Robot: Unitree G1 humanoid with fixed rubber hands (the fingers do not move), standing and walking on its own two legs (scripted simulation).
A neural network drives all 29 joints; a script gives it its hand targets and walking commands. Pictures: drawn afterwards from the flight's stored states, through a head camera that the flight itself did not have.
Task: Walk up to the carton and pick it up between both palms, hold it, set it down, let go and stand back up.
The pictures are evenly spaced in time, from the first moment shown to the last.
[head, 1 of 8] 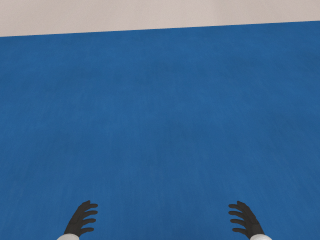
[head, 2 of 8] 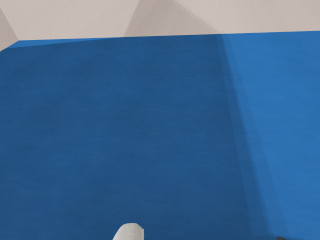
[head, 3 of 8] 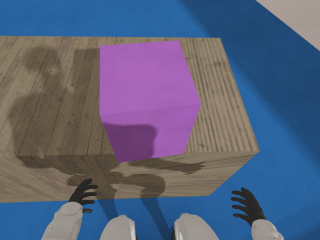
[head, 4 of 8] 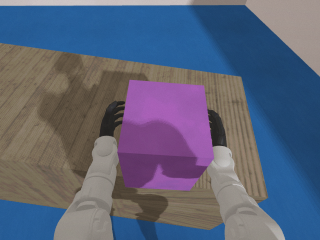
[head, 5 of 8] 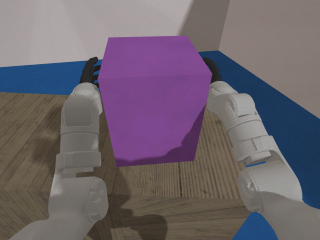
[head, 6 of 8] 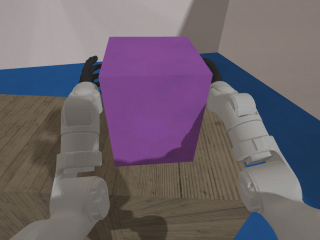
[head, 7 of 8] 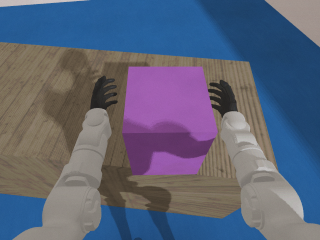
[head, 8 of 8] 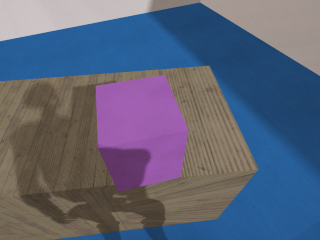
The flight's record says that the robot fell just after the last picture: no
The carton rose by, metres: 0.23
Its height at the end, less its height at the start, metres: +0.00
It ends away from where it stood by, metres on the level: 0.02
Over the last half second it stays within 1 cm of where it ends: yes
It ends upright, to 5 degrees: yes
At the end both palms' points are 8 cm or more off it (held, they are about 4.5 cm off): yes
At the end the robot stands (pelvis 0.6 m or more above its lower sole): yes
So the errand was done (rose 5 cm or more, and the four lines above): yes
